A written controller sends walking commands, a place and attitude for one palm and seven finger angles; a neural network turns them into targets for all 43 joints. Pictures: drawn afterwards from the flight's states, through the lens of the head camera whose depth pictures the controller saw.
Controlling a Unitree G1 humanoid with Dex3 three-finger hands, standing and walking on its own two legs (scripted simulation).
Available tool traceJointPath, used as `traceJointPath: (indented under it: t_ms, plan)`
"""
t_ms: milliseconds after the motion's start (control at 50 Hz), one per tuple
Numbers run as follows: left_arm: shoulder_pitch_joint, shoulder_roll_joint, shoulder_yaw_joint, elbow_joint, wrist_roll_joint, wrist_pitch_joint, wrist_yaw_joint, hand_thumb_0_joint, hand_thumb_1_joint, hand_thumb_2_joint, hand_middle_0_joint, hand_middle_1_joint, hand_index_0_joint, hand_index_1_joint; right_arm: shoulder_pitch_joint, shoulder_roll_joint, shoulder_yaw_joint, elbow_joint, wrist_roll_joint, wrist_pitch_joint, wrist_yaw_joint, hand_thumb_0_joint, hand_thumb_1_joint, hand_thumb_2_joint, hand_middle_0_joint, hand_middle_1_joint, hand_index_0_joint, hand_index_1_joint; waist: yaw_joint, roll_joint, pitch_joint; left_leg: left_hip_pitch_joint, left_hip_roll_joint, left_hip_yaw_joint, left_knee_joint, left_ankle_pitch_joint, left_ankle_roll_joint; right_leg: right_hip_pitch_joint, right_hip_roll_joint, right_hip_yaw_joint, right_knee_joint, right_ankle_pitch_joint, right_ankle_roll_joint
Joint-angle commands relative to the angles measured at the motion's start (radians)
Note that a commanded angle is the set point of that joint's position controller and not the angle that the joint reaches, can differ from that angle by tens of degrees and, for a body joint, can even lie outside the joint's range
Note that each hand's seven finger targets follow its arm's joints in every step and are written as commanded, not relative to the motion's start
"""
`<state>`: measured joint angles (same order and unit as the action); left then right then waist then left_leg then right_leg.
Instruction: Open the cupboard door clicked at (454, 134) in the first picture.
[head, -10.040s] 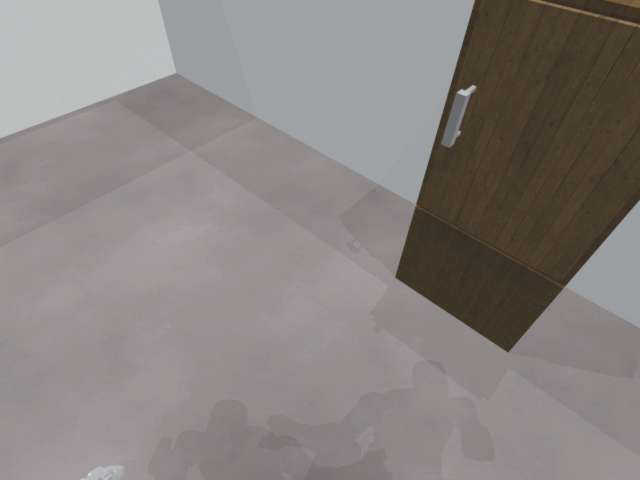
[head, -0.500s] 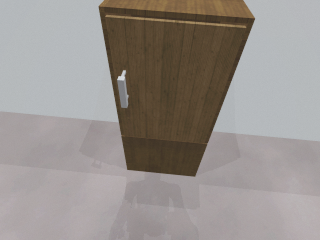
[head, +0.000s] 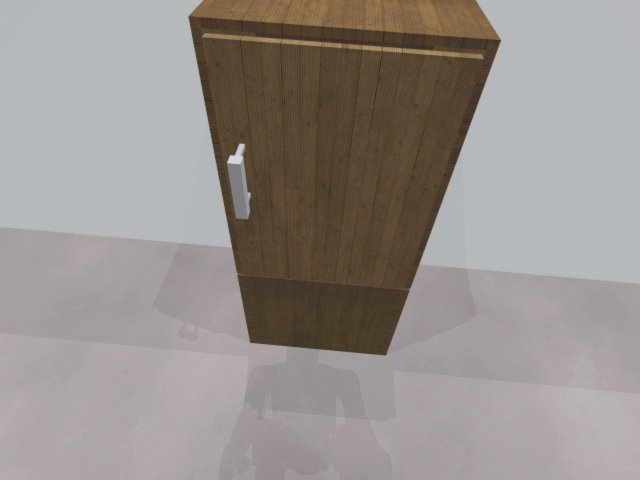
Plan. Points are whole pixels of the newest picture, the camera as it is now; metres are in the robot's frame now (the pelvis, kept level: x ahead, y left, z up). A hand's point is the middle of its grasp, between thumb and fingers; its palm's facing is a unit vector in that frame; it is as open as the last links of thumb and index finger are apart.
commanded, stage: shuffle to correct the standing spot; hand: left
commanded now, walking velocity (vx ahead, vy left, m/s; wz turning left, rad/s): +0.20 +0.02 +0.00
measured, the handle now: (241, 181) +0.63 +0.19 -0.01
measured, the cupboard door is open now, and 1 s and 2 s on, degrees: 0 0 0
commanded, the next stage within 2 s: come to a stop and stand still in 0.36 s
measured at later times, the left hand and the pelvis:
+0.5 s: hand out of the picture +0.08 +0.19 -0.18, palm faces +0.00 -0.99 -0.16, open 7.3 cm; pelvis +0.07 +0.02 +0.00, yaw -1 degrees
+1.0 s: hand out of the picture +0.14 +0.19 -0.18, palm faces +0.09 -0.97 -0.22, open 7.3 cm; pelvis +0.09 +0.01 -0.01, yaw +2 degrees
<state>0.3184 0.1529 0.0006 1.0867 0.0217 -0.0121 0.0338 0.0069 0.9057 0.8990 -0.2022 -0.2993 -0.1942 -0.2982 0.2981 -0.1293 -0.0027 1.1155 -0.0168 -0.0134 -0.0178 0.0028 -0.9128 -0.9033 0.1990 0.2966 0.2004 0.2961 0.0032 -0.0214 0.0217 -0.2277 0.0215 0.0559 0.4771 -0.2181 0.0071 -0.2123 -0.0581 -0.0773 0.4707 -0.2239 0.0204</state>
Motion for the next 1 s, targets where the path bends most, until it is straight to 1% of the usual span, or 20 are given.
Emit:
traceJointPath:
  t_ms: [0, 80, 220, 240, 280, 300, 340, 420, 520, 540, 580, 600, 640, 740, 800, 820, 880, 940, 960, 980]
  plan:
    - [0.073, 0.087, 0.015, -0.024, -0.003, -0.011, 0.000, 0.000, 0.900, 0.900, -0.200, -0.300, -0.200, -0.300, 0.059, -0.098, -0.012, -0.026, 0.003, -0.013, -0.003, 0.000, -0.900, -0.900, 0.200, 0.300, 0.200, 0.300, 0.004, 0.017, 0.046, -0.063, 0.067, -0.081, -0.121, -0.097, 0.018, -0.009, -0.058, 0.087, -0.102, -0.105, -0.048]
    - [0.101, 0.104, 0.032, -0.032, 0.003, 0.000, -0.007, 0.000, 0.900, 0.900, -0.200, -0.300, -0.200, -0.300, 0.076, -0.096, -0.019, -0.035, -0.008, 0.005, 0.005, 0.000, -0.900, -0.900, 0.200, 0.300, 0.200, 0.300, 0.009, -0.032, 0.113, -0.149, 0.030, -0.057, -0.059, -0.310, 0.027, -0.074, -0.076, 0.140, -0.143, -0.417, -0.076]
    - [0.114, 0.119, 0.058, -0.048, 0.000, -0.009, -0.012, 0.000, 0.900, 0.900, -0.200, -0.300, -0.200, -0.300, 0.122, -0.059, -0.019, -0.054, -0.007, -0.017, 0.013, 0.000, -0.900, -0.900, 0.200, 0.300, 0.200, 0.300, -0.014, -0.048, 0.110, -0.090, 0.001, 0.011, 0.062, -0.195, 0.031, -0.140, -0.135, 0.186, -0.134, -0.432, -0.134]
    - [0.089, 0.103, 0.055, -0.056, 0.003, -0.007, -0.014, 0.000, 0.900, 0.900, -0.200, -0.300, -0.200, -0.300, 0.160, -0.073, -0.022, -0.043, -0.006, -0.020, 0.011, 0.000, -0.900, -0.900, 0.200, 0.300, 0.200, 0.300, -0.032, 0.030, 0.130, -0.051, 0.025, -0.037, -0.003, -0.228, 0.040, -0.186, -0.083, 0.124, -0.054, -0.400, -0.117]
    - [0.036, 0.032, 0.041, -0.088, 0.007, -0.012, -0.023, 0.000, 0.900, 0.900, -0.200, -0.300, -0.200, -0.300, 0.280, -0.145, -0.037, -0.004, -0.010, -0.035, -0.001, 0.000, -0.900, -0.900, 0.200, 0.300, 0.200, 0.300, -0.073, 0.308, 0.153, 0.065, 0.230, -0.374, -0.247, -0.305, 0.143, -0.365, 0.051, -0.058, 0.308, -0.286, -0.058]
    - [-0.018, 0.029, 0.035, -0.114, 0.012, -0.023, -0.024, 0.000, 0.900, 0.900, -0.200, -0.300, -0.200, -0.300, 0.311, -0.148, -0.036, 0.004, -0.013, -0.043, -0.011, 0.000, -0.900, -0.900, 0.200, 0.300, 0.200, 0.300, -0.086, 0.298, 0.169, 0.147, 0.296, -0.484, -0.283, -0.157, 0.221, -0.490, 0.045, -0.022, 0.457, -0.327, -0.064]
    - [-0.070, 0.026, 0.038, -0.128, 0.006, -0.042, -0.033, 0.000, 0.900, 0.900, -0.200, -0.300, -0.200, -0.300, 0.289, -0.124, -0.029, 0.000, -0.011, -0.059, -0.014, 0.000, -0.900, -0.900, 0.200, 0.300, 0.200, 0.300, -0.071, 0.141, 0.129, 0.183, 0.328, -0.434, -0.230, 0.170, 0.272, -0.520, -0.018, 0.042, 0.563, -0.291, -0.071]
    - [-0.069, -0.009, 0.034, -0.125, 0.000, -0.030, -0.044, 0.000, 0.900, 0.900, -0.200, -0.300, -0.200, -0.300, 0.224, -0.122, -0.027, -0.011, -0.012, -0.072, -0.018, 0.000, -0.900, -0.900, 0.200, 0.300, 0.200, 0.300, -0.032, 0.165, 0.061, 0.104, 0.242, -0.211, -0.226, 0.282, 0.220, -0.334, -0.021, 0.005, 0.414, -0.176, -0.051]
    - [-0.019, -0.004, 0.039, -0.094, -0.001, -0.025, -0.032, 0.000, 0.900, 0.900, -0.200, -0.300, -0.200, -0.300, 0.192, -0.109, -0.022, -0.001, -0.008, -0.046, -0.027, 0.000, -0.900, -0.900, 0.200, 0.300, 0.200, 0.300, 0.014, 0.099, 0.041, 0.007, 0.175, -0.113, -0.101, 0.324, 0.134, -0.028, 0.034, -0.034, 0.063, 0.033, -0.040]
    - [0.023, 0.027, 0.045, -0.080, -0.003, -0.032, -0.024, 0.000, 0.900, 0.900, -0.200, -0.300, -0.200, -0.300, 0.192, -0.088, -0.017, 0.000, -0.002, -0.047, -0.026, 0.000, -0.900, -0.900, 0.200, 0.300, 0.200, 0.300, 0.036, 0.062, 0.008, -0.035, 0.138, -0.093, -0.038, 0.296, 0.091, 0.097, 0.004, 0.008, -0.017, 0.141, -0.038]
    - [0.107, 0.148, 0.057, -0.041, -0.011, -0.043, -0.004, 0.000, 0.900, 0.900, -0.200, -0.300, -0.200, -0.300, 0.229, -0.042, -0.010, -0.010, 0.014, -0.044, -0.021, 0.000, -0.900, -0.900, 0.200, 0.300, 0.200, 0.300, 0.037, -0.124, -0.106, -0.209, 0.016, -0.018, 0.110, -0.119, 0.002, 0.343, -0.285, 0.275, 0.017, 0.670, -0.154]
    - [0.088, 0.196, 0.060, -0.050, -0.012, -0.032, -0.004, 0.000, 0.900, 0.900, -0.200, -0.300, -0.200, -0.300, 0.239, -0.055, -0.026, -0.011, 0.012, -0.036, -0.026, 0.000, -0.900, -0.900, 0.200, 0.300, 0.200, 0.300, 0.014, -0.068, -0.071, -0.150, -0.013, -0.033, 0.128, -0.241, -0.007, 0.247, -0.328, 0.240, 0.040, 0.881, -0.191]
    - [0.039, 0.158, 0.056, -0.058, -0.008, -0.030, 0.010, 0.000, 0.900, 0.900, -0.200, -0.300, -0.200, -0.300, 0.199, -0.023, -0.029, -0.015, 0.017, -0.003, -0.034, 0.000, -0.900, -0.900, 0.200, 0.300, 0.200, 0.300, 0.017, -0.279, -0.071, -0.156, 0.015, -0.012, 0.297, -0.372, -0.023, 0.175, -0.334, 0.249, 0.010, 1.002, -0.240]
    - [-0.117, 0.152, 0.067, -0.116, -0.008, 0.007, 0.015, 0.000, 0.900, 0.900, -0.200, -0.300, -0.200, -0.300, 0.218, -0.009, -0.037, 0.004, 0.011, 0.008, -0.017, 0.000, -0.900, -0.900, 0.200, 0.300, 0.200, 0.300, -0.045, -0.073, -0.069, 0.057, 0.012, 0.034, -0.003, -0.021, -0.031, -0.047, -0.217, 0.136, 0.065, 0.506, -0.160]
    - [-0.150, 0.067, 0.060, -0.165, -0.007, 0.041, 0.005, 0.000, 0.900, 0.900, -0.200, -0.300, -0.200, -0.300, 0.080, -0.107, -0.050, -0.077, -0.008, 0.004, -0.016, 0.000, -0.900, -0.900, 0.200, 0.300, 0.200, 0.300, -0.007, 0.246, 0.066, -0.126, 0.234, -0.184, -0.191, 0.231, 0.095, -0.100, -0.002, -0.002, 0.204, -0.092, -0.024]
    - [-0.139, 0.062, 0.060, -0.159, -0.001, 0.046, 0.005, 0.000, 0.900, 0.900, -0.200, -0.300, -0.200, -0.300, 0.024, -0.105, -0.047, -0.099, -0.010, -0.001, -0.019, 0.000, -0.900, -0.900, 0.200, 0.300, 0.200, 0.300, 0.006, 0.227, 0.086, -0.175, 0.251, -0.198, -0.208, 0.245, 0.128, -0.072, 0.002, 0.024, 0.277, -0.169, -0.027]
    - [-0.053, 0.045, 0.044, -0.129, 0.001, 0.033, -0.002, 0.000, 0.900, 0.900, -0.200, -0.300, -0.200, -0.300, -0.030, -0.121, -0.048, -0.121, -0.010, -0.009, -0.023, 0.000, -0.900, -0.900, 0.200, 0.300, 0.200, 0.300, 0.036, 0.139, 0.013, -0.032, 0.200, -0.127, -0.098, 0.375, 0.123, -0.062, -0.005, 0.047, 0.151, -0.085, -0.029]
    - [-0.038, 0.095, 0.036, -0.114, 0.001, 0.005, 0.001, 0.000, 0.900, 0.900, -0.200, -0.300, -0.200, -0.300, -0.004, -0.099, -0.048, -0.124, 0.003, -0.012, -0.020, 0.000, -0.900, -0.900, 0.200, 0.300, 0.200, 0.300, 0.000, 0.038, -0.040, 0.035, 0.099, -0.050, -0.030, 0.239, 0.037, -0.017, -0.082, 0.148, -0.002, 0.284, -0.051]
    - [0.019, 0.142, 0.043, -0.081, -0.004, 0.007, 0.044, 0.000, 0.900, 0.900, -0.200, -0.300, -0.200, -0.300, -0.070, -0.180, -0.051, -0.180, 0.020, -0.011, -0.012, 0.000, -0.900, -0.900, 0.200, 0.300, 0.200, 0.300, 0.006, 0.101, -0.061, 0.060, 0.142, -0.010, 0.095, 0.336, -0.004, -0.026, -0.111, 0.152, 0.052, 0.465, -0.061]
    - [-0.028, 0.174, 0.039, -0.132, -0.005, 0.001, 0.036, 0.000, 0.900, 0.900, -0.200, -0.300, -0.200, -0.300, -0.023, -0.135, -0.046, -0.198, 0.008, 0.000, -0.003, 0.000, -0.900, -0.900, 0.200, 0.300, 0.200, 0.300, -0.015, 0.110, -0.115, 0.014, 0.093, -0.041, 0.036, 0.055, 0.000, -0.014, -0.106, 0.176, 0.044, 0.161, -0.090]
